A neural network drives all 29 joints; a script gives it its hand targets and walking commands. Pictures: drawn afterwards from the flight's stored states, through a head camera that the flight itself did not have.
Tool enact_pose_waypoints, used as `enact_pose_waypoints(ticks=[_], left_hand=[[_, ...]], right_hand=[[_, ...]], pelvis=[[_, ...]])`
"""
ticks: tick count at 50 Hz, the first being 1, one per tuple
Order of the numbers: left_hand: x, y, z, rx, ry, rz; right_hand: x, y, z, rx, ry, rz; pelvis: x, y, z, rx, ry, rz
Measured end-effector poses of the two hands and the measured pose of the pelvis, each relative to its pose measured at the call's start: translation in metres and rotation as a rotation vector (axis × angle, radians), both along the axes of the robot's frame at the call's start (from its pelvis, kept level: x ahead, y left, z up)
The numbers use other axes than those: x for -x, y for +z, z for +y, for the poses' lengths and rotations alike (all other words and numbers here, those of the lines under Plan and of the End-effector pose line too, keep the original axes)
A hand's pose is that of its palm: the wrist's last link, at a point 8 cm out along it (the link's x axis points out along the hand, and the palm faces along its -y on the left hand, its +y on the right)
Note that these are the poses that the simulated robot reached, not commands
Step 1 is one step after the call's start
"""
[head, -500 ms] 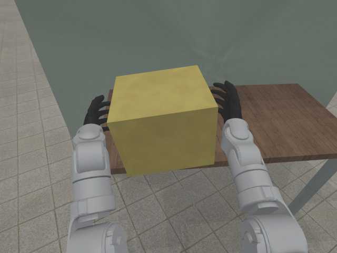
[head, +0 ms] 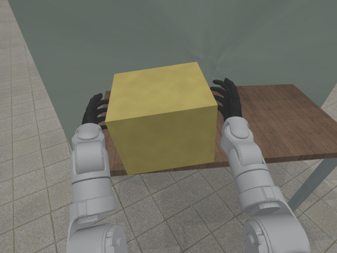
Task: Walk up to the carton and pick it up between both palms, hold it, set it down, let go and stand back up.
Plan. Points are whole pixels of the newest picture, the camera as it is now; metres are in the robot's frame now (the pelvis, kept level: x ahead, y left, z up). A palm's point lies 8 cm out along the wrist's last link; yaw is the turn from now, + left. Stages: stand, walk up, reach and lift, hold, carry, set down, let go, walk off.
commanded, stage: hold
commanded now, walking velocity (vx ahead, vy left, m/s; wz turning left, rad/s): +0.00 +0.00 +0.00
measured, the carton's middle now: (163, 117) +0.44 +0.00 +0.12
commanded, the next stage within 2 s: none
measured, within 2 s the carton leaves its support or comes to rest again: neither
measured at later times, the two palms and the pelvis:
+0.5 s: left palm (97, 126) +0.36 +0.16 +0.16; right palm (233, 115) +0.36 -0.16 +0.18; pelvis +0.00 +0.00 +0.00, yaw +0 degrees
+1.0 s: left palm (95, 130) +0.34 +0.16 +0.16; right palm (233, 120) +0.35 -0.16 +0.18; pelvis -0.01 +0.00 +0.00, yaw +0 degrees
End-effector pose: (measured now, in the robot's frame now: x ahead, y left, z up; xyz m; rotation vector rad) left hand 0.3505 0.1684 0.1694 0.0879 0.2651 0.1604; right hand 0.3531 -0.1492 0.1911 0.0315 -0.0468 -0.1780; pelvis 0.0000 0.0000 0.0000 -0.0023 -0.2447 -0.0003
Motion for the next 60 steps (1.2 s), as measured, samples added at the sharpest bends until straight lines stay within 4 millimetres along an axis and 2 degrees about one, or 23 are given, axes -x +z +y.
enact_pose_waypoints(ticks=[8, 16, 23, 31, 38, 44, 54, 60], left_hand=[[0.007, -0.009, 0.005, -0.004, 0.008, 0.018], [0.003, -0.013, -0.003, -0.016, -0.002, 0.040], [-0.007, -0.008, -0.010, -0.014, -0.012, 0.024], [-0.004, 0.002, -0.001, -0.001, 0.000, -0.025], [0.005, -0.006, 0.007, 0.007, 0.012, 0.014], [0.009, -0.013, 0.003, -0.013, 0.008, 0.021], [0.001, -0.003, -0.011, -0.015, -0.017, 0.023], [-0.007, -0.002, -0.010, 0.000, -0.010, 0.027]], right_hand=[[0.002, -0.012, 0.005, -0.015, 0.006, 0.019], [0.001, -0.020, -0.002, -0.018, -0.009, 0.041], [-0.004, -0.012, -0.009, -0.014, -0.022, 0.023], [-0.003, 0.006, 0.000, -0.001, -0.007, -0.026], [-0.001, -0.006, 0.007, -0.003, 0.016, 0.016], [0.004, -0.017, 0.003, -0.030, -0.002, 0.023], [0.004, -0.013, -0.012, -0.014, -0.022, 0.025], [-0.003, -0.010, -0.011, -0.003, -0.010, 0.031]], pelvis=[[0.004, 0.000, 0.002, 0.002, 0.011, 0.008], [0.008, 0.000, 0.003, 0.001, 0.007, 0.033], [0.005, 0.001, 0.002, 0.000, -0.001, 0.043], [-0.003, 0.000, -0.001, 0.002, 0.001, 0.014], [-0.003, 0.000, 0.000, 0.001, 0.010, -0.005], [0.002, -0.001, 0.002, 0.004, 0.018, 0.005], [0.009, 0.000, 0.001, -0.002, -0.004, 0.024], [0.008, 0.000, -0.002, -0.004, -0.009, 0.034]])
